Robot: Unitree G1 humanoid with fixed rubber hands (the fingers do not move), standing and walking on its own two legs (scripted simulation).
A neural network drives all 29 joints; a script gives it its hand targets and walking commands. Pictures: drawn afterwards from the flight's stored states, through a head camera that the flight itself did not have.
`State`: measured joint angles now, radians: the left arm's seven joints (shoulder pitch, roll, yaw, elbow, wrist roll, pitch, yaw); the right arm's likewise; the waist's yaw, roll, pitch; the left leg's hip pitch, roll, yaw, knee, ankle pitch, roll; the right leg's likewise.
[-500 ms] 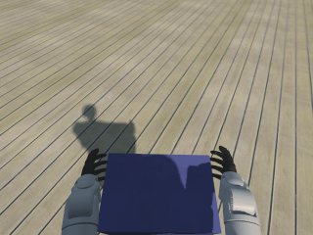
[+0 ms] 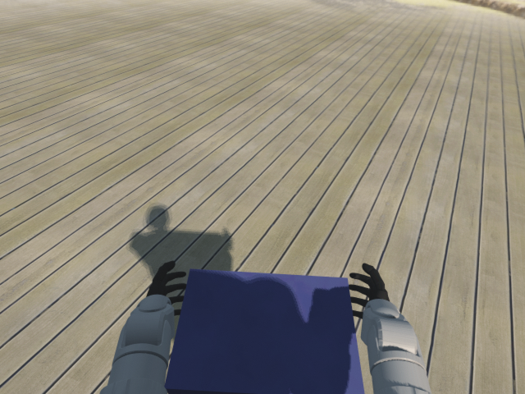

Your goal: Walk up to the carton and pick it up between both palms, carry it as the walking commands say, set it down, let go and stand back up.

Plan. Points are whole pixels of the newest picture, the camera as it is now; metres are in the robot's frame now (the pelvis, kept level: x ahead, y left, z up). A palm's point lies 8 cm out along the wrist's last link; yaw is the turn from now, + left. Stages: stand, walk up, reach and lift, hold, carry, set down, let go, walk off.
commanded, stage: set down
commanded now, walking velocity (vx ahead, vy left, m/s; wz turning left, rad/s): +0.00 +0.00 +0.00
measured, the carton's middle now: (264, 344) +0.26 +0.01 -0.09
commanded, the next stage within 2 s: none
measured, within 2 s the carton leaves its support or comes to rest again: neither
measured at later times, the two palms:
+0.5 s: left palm (180, 319) +0.29 +0.16 -0.07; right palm (373, 324) +0.30 -0.19 -0.07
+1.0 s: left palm (186, 329) +0.32 +0.17 -0.16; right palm (357, 334) +0.32 -0.18 -0.15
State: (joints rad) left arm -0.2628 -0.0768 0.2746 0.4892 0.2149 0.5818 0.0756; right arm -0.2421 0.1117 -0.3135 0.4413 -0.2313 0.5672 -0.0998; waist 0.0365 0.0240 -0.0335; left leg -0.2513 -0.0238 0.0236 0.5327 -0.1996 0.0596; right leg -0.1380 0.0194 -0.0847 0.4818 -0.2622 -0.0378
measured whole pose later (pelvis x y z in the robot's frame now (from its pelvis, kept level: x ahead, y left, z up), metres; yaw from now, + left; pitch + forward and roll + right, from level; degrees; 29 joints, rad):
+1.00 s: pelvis -0.05 -0.01 -0.10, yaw -1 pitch +32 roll -2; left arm -0.53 -0.04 0.36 0.49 0.21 0.34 0.08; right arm -0.54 0.10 -0.36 0.46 -0.23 0.31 -0.12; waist 0.02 0.02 -0.16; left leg -1.33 -0.01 0.02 1.01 -0.23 0.05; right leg -1.26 0.01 -0.08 1.06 -0.36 -0.05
